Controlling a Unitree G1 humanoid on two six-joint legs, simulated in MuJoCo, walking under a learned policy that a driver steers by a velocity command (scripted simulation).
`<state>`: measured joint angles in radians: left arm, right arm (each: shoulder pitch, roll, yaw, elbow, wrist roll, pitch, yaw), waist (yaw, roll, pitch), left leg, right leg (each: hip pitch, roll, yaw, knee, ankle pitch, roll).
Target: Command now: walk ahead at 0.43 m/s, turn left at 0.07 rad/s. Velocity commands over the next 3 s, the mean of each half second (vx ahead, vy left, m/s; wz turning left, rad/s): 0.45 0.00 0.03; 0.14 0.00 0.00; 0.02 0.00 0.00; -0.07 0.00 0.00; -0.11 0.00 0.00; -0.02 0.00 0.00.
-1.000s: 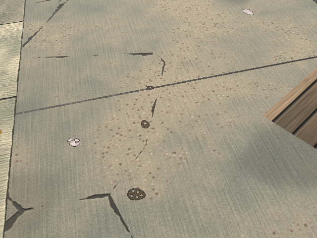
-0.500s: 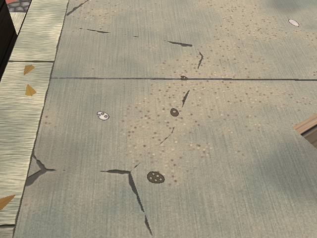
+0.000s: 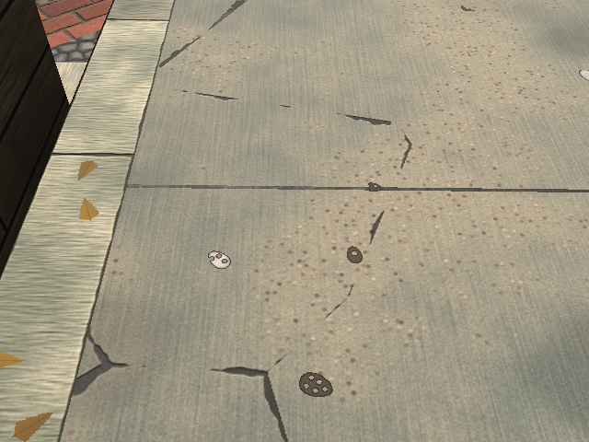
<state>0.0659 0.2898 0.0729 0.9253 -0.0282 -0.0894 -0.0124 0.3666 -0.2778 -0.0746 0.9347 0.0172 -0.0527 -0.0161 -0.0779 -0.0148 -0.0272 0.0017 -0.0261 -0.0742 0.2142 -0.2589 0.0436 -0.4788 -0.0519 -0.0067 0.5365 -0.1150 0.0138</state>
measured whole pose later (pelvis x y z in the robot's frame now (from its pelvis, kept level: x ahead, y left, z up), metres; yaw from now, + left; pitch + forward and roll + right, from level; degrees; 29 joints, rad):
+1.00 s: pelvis +0.40 -0.04 -0.01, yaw -1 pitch -1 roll +1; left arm 0.21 0.24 0.03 0.98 0.02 0.01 0.03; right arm 0.14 -0.23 -0.03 0.93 -0.02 -0.01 -0.01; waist 0.00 0.01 0.01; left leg -0.29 -0.03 0.06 0.46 -0.16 0.03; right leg -0.28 -0.05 0.02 0.55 -0.26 0.03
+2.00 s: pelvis +0.41 -0.05 -0.02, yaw +0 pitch -1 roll -1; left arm 0.14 0.28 0.06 0.98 0.00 0.03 0.08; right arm 0.12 -0.28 -0.07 1.02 -0.01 0.06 -0.06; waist 0.01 0.00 0.09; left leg -0.37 0.00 0.01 0.75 -0.37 0.03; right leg -0.29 -0.01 -0.02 0.59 -0.29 0.00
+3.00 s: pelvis +0.33 -0.04 -0.01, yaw -1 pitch -1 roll +0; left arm 0.29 0.20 0.02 1.05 0.00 -0.03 0.03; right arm 0.15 -0.22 -0.05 1.05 0.00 0.00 -0.04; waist 0.00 0.00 0.04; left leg -0.32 -0.02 0.00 0.48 -0.15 0.02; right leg -0.08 0.02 -0.02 0.46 -0.36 -0.03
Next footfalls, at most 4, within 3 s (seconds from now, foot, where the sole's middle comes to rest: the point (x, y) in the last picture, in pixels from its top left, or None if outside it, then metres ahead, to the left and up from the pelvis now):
0.08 right None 0.16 -0.15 -0.78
0.56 left None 0.48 0.09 -0.78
0.90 right None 0.46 -0.18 -0.78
2.48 right None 0.29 -0.15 -0.78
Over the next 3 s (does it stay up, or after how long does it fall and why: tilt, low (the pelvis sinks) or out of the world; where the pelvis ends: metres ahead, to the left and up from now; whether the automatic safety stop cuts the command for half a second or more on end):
stays up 0.33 -0.04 -0.01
